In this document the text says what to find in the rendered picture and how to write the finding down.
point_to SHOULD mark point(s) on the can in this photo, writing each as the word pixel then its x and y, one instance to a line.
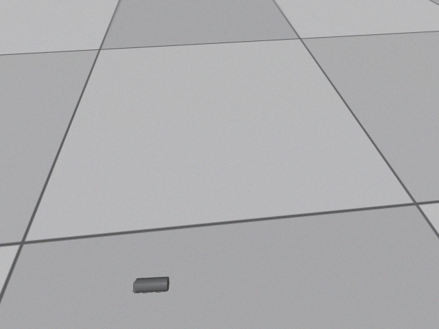
pixel 151 284

